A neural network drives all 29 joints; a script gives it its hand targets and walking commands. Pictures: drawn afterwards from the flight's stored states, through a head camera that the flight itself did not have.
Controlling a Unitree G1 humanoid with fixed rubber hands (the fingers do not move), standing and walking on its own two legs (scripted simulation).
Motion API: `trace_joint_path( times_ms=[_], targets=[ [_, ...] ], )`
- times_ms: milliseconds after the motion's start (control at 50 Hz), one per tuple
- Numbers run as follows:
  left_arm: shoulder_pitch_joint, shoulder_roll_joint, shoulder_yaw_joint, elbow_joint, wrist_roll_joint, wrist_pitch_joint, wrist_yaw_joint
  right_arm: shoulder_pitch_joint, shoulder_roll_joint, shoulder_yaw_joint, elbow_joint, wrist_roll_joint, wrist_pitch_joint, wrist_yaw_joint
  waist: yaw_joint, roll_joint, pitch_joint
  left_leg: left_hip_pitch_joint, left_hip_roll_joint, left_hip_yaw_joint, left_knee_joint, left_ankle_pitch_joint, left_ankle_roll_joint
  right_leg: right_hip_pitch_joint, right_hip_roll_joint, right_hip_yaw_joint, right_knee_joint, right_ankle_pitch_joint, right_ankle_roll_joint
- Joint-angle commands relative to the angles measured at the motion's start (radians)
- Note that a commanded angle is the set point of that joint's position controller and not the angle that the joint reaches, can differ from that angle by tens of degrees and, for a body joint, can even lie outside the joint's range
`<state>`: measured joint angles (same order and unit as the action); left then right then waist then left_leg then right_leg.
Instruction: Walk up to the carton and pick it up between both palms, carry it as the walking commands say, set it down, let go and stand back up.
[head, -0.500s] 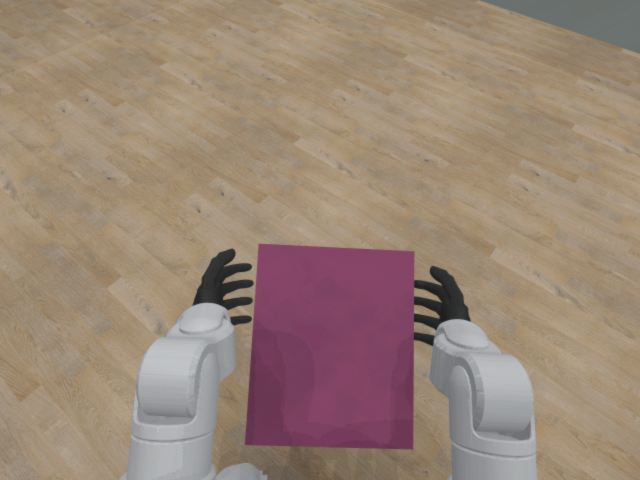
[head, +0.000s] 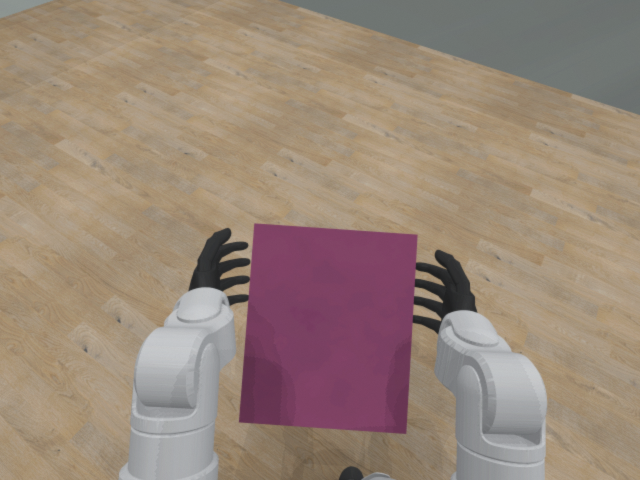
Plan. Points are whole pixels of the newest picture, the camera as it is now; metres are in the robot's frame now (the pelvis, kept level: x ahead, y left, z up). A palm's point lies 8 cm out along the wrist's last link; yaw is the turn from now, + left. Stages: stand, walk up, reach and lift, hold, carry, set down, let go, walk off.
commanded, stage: carry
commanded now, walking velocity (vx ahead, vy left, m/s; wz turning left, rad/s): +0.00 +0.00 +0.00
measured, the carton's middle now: (327, 313) +0.33 +0.00 +0.00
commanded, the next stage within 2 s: none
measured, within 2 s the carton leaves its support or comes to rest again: neither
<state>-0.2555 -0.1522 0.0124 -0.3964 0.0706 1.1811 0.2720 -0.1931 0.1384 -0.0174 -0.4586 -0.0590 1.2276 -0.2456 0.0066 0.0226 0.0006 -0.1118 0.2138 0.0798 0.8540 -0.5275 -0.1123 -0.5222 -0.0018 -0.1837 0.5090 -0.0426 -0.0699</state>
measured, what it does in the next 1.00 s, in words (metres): walks ahead: left foot, then right foot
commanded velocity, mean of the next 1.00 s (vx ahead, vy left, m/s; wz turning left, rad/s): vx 0.00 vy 0.00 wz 0.00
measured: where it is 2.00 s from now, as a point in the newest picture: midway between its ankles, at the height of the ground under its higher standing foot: (354, 371)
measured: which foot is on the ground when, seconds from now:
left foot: up 0.00-0.30, down 0.32-1.00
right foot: down 0.00-0.62, up 0.64-0.74, down 0.76-1.00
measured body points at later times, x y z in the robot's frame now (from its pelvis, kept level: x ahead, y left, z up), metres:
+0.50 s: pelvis +0.28 -0.07 +0.02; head +0.29 -0.07 +0.47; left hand +0.57 +0.06 +0.11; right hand +0.56 -0.21 +0.11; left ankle +0.31 +0.01 -0.71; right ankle +0.12 -0.10 -0.70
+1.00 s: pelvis +0.42 -0.14 +0.02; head +0.44 -0.14 +0.47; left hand +0.71 -0.01 +0.10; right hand +0.71 -0.27 +0.10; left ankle +0.34 +0.00 -0.71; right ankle +0.34 -0.20 -0.70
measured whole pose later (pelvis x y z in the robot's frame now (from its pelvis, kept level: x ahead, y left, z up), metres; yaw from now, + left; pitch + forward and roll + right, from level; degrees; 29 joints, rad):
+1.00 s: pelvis +0.42 -0.14 +0.02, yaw +1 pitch +6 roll +1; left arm -0.17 -0.14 0.03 -0.36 0.05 1.21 0.25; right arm -0.20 0.14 0.01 -0.34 -0.08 1.23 -0.26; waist -0.02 -0.02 -0.08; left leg -0.25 0.08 0.15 0.54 -0.30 -0.04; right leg -0.29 0.00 -0.13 0.63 -0.33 -0.07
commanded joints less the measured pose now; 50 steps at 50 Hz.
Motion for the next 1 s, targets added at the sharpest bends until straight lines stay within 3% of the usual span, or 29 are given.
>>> trace_joint_path(
  times_ms=[0, 40, 80, 200, 260, 300, 320, 340, 360, 400, 420, 440, 480, 500, 540, 560, 580, 600, 620, 640, 660, 680, 700, 720, 740, 760, 780, 840, 980],
  targets=[
    [-0.183, -0.975, -0.487, -0.066, -0.328, 0.014, -0.227, -0.318, 0.936, 0.511, -0.100, 0.312, -0.037, 0.216, 0.007, -0.215, -0.617, -0.627, -0.153, -0.038, 0.552, -0.129, 0.028, 1.005, -0.397, 0.441, 0.029, 1.136, -0.245],
    [-0.220, -1.064, -0.481, -0.079, -0.336, -0.016, -0.242, -0.401, 1.028, 0.547, -0.124, 0.338, -0.063, 0.229, 0.015, -0.129, -0.579, -0.569, -0.113, -0.051, 0.404, -0.001, 0.034, 0.860, -0.340, 0.362, -0.043, 0.919, -0.170],
    [-0.272, -1.124, -0.504, -0.130, -0.352, -0.040, -0.260, -0.417, 1.091, 0.556, -0.132, 0.343, -0.089, 0.234, 0.012, -0.114, -0.556, -0.492, -0.119, -0.030, 0.202, 0.072, 0.047, 0.770, -0.309, 0.289, -0.086, 0.791, -0.137],
    [-0.205, -1.074, -0.528, -0.188, -0.357, -0.052, -0.278, -0.346, 1.064, 0.548, -0.156, 0.321, -0.112, 0.215, 0.017, -0.147, -0.513, -0.327, -0.216, 0.060, -0.237, 0.420, 0.111, 0.689, -0.215, 0.105, -0.100, 0.737, -0.078],
    [-0.185, -1.021, -0.530, -0.181, -0.345, -0.027, -0.275, -0.321, 1.015, 0.551, -0.143, 0.312, -0.086, 0.213, 0.009, -0.132, -0.451, -0.209, -0.233, 0.102, -0.395, 0.588, 0.141, 0.627, -0.183, 0.075, -0.036, 0.660, -0.040],
    [-0.184, -0.979, -0.528, -0.164, -0.335, -0.001, -0.270, -0.310, 0.987, 0.549, -0.110, 0.305, -0.059, 0.213, -0.005, -0.102, -0.417, -0.030, -0.182, 0.101, -0.522, 0.780, 0.153, 0.514, -0.171, 0.076, 0.012, 0.548, 0.010],
    [-0.181, -0.959, -0.523, -0.152, -0.326, 0.014, -0.268, -0.305, 0.961, 0.538, -0.089, 0.301, -0.046, 0.212, -0.003, -0.054, -0.426, 0.100, -0.087, 0.014, -0.466, 0.994, 0.180, 0.407, -0.159, 0.097, 0.031, 0.421, 0.051],
    [-0.198, -0.953, -0.517, -0.158, -0.324, 0.024, -0.266, -0.303, 0.963, 0.526, -0.070, 0.295, -0.043, 0.211, -0.009, 0.035, -0.457, 0.190, 0.027, -0.092, -0.383, 1.175, 0.252, 0.318, -0.140, 0.120, 0.076, 0.233, 0.110],
    [-0.211, -0.944, -0.522, -0.172, -0.326, 0.030, -0.266, -0.283, 0.966, 0.518, -0.051, 0.288, -0.039, 0.210, -0.018, 0.074, -0.494, 0.247, 0.071, -0.140, -0.362, 1.313, 0.300, 0.278, -0.121, 0.141, 0.107, 0.108, 0.126],
    [-0.230, -0.944, -0.511, -0.133, -0.323, 0.037, -0.269, -0.304, 0.972, 0.500, -0.026, 0.278, -0.032, 0.209, -0.010, 0.093, -0.479, 0.258, 0.082, -0.114, -0.355, 1.433, 0.293, 0.257, -0.083, 0.137, 0.058, -0.126, 0.109],
    [-0.230, -0.963, -0.509, -0.120, -0.326, 0.037, -0.270, -0.327, 0.988, 0.503, -0.033, 0.278, -0.032, 0.210, 0.005, 0.100, -0.444, 0.237, 0.057, -0.069, -0.336, 1.438, 0.256, 0.272, -0.074, 0.124, -0.087, -0.191, 0.097],
    [-0.235, -0.971, -0.502, -0.113, -0.327, 0.035, -0.268, -0.345, 0.996, 0.500, -0.035, 0.279, -0.031, 0.211, 0.013, 0.097, -0.430, 0.202, 0.027, -0.017, -0.311, 1.428, 0.215, 0.335, -0.073, 0.099, -0.205, -0.082, 0.095],
    [-0.251, -0.978, -0.489, -0.111, -0.328, 0.027, -0.265, -0.355, 1.018, 0.506, -0.036, 0.284, -0.037, 0.209, 0.003, 0.018, -0.419, 0.044, -0.051, 0.042, -0.259, 1.216, 0.165, 0.525, -0.106, 0.090, -0.197, 0.428, 0.105],
    [-0.248, -0.981, -0.491, -0.115, -0.333, 0.021, -0.265, -0.363, 1.030, 0.515, -0.043, 0.286, -0.042, 0.207, 0.005, -0.068, -0.423, -0.093, -0.092, 0.075, -0.219, 0.992, 0.149, 0.652, -0.139, 0.113, -0.120, 0.742, 0.107],
    [-0.250, -0.997, -0.507, -0.131, -0.350, 0.016, -0.266, -0.393, 1.034, 0.529, -0.066, 0.291, -0.046, 0.206, 0.014, -0.226, -0.368, -0.389, -0.238, 0.192, -0.311, 0.246, 0.122, 0.856, -0.178, 0.137, 0.013, 1.258, 0.075],
    [-0.242, -0.992, -0.508, -0.136, -0.354, 0.016, -0.264, -0.398, 1.031, 0.540, -0.071, 0.297, -0.046, 0.206, 0.016, -0.203, -0.362, -0.373, -0.276, 0.214, -0.409, 0.241, 0.116, 0.861, -0.171, 0.118, 0.084, 1.374, 0.068],
    [-0.241, -0.982, -0.505, -0.145, -0.357, 0.013, -0.262, -0.384, 1.031, 0.551, -0.076, 0.303, -0.048, 0.207, -0.006, -0.154, -0.390, -0.184, -0.273, 0.213, -0.520, 0.418, 0.126, 0.735, -0.157, 0.084, 0.204, 1.342, 0.084],
    [-0.255, -0.970, -0.508, -0.160, -0.365, 0.011, -0.262, -0.353, 1.024, 0.556, -0.076, 0.308, -0.052, 0.207, -0.046, -0.091, -0.425, 0.120, -0.227, 0.176, -0.595, 0.723, 0.158, 0.475, -0.123, 0.044, 0.366, 1.123, 0.125],
    [-0.260, -0.958, -0.515, -0.169, -0.377, 0.012, -0.265, -0.346, 1.011, 0.549, -0.074, 0.314, -0.056, 0.204, -0.066, 0.097, -0.431, 0.397, -0.053, -0.019, -0.507, 1.229, 0.251, 0.126, -0.036, 0.088, 0.574, 0.168, 0.120],
    [-0.276, -0.947, -0.517, -0.161, -0.378, 0.015, -0.270, -0.325, 1.019, 0.528, -0.035, 0.292, -0.054, 0.204, -0.043, 0.172, -0.440, 0.494, 0.117, -0.223, -0.388, 1.555, 0.344, -0.091, -0.005, 0.239, 0.561, -0.534, 0.089],
    [-0.242, -0.952, -0.494, -0.114, -0.350, 0.013, -0.268, -0.340, 1.014, 0.523, -0.047, 0.285, -0.047, 0.204, -0.026, 0.082, -0.440, 0.404, 0.164, -0.201, -0.385, 1.502, 0.339, -0.055, -0.074, 0.322, 0.423, -0.596, 0.065],
    [-0.208, -0.959, -0.478, -0.099, -0.335, 0.013, -0.266, -0.349, 1.008, 0.532, -0.062, 0.285, -0.044, 0.208, -0.013, 0.023, -0.410, 0.333, 0.145, -0.133, -0.375, 1.393, 0.295, -0.017, -0.115, 0.314, 0.172, -0.609, 0.056],
    [-0.182, -0.969, -0.461, -0.090, -0.320, 0.012, -0.263, -0.371, 1.014, 0.551, -0.071, 0.295, -0.043, 0.210, 0.004, 0.024, -0.385, 0.256, 0.070, -0.022, -0.355, 1.273, 0.232, 0.081, -0.095, 0.221, -0.103, -0.453, 0.053],
    [-0.206, -0.968, -0.457, -0.099, -0.318, 0.010, -0.260, -0.394, 1.008, 0.554, -0.064, 0.302, -0.045, 0.212, 0.005, 0.076, -0.389, 0.097, 0.013, 0.045, -0.345, 1.080, 0.177, 0.264, -0.060, 0.107, -0.184, -0.151, 0.073],
    [-0.218, -0.968, -0.458, -0.092, -0.319, 0.009, -0.258, -0.366, 1.004, 0.549, -0.036, 0.297, -0.042, 0.213, -0.008, 0.061, -0.396, -0.049, -0.036, 0.044, -0.377, 0.797, 0.135, 0.411, -0.077, 0.100, -0.144, 0.050, 0.072],
    [-0.242, -0.958, -0.462, -0.084, -0.321, 0.009, -0.259, -0.357, 1.005, 0.549, -0.013, 0.281, -0.039, 0.213, -0.019, -0.111, -0.417, -0.146, -0.086, 0.066, -0.313, 0.412, 0.102, 0.485, -0.220, 0.242, -0.108, 0.460, 0.042],
    [-0.254, -0.963, -0.456, -0.068, -0.314, 0.004, -0.257, -0.410, 0.996, 0.567, -0.030, 0.291, -0.037, 0.215, -0.021, -0.240, -0.411, -0.168, -0.115, 0.061, -0.290, 0.221, 0.079, 0.494, -0.284, 0.311, -0.046, 0.719, -0.020],
    [-0.276, -0.984, -0.470, -0.070, -0.330, 0.004, -0.259, -0.420, 1.003, 0.561, -0.036, 0.307, -0.044, 0.219, -0.017, -0.154, -0.400, -0.250, -0.141, 0.071, -0.246, 0.197, 0.070, 0.581, -0.258, 0.254, 0.056, 1.073, -0.037],
    [-0.267, -0.983, -0.495, -0.149, -0.364, -0.017, -0.253, -0.376, 1.026, 0.549, -0.060, 0.316, -0.072, 0.212, -0.009, -0.075, -0.472, -0.085, -0.175, 0.149, -0.312, 0.633, 0.079, 0.550, -0.156, 0.145, 0.155, 1.001, 0.010]
  ],
)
